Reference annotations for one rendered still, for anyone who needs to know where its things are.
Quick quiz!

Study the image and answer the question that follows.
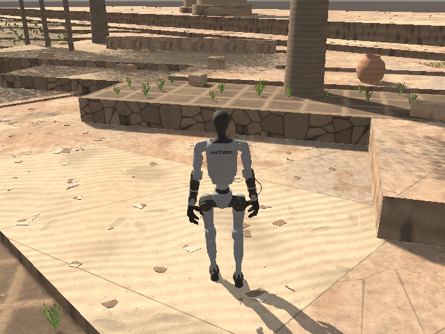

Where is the left robot hand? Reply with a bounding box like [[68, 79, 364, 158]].
[[187, 205, 204, 225]]

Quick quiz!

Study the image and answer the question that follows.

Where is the right robot shin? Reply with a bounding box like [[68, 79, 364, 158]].
[[234, 229, 243, 278]]

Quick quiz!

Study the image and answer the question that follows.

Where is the right robot hand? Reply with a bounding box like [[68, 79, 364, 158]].
[[245, 199, 259, 218]]

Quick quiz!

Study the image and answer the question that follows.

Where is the robot left foot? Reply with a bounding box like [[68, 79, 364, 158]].
[[209, 265, 219, 281]]

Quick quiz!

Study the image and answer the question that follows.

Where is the left robot upper arm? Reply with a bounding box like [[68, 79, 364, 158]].
[[192, 141, 207, 180]]

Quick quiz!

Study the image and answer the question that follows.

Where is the left robot forearm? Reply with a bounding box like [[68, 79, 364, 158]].
[[188, 170, 200, 206]]

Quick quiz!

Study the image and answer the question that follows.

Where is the right robot forearm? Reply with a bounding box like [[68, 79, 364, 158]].
[[245, 169, 258, 201]]

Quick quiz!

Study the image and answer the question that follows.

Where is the right robot upper arm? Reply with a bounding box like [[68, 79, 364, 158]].
[[236, 140, 253, 179]]

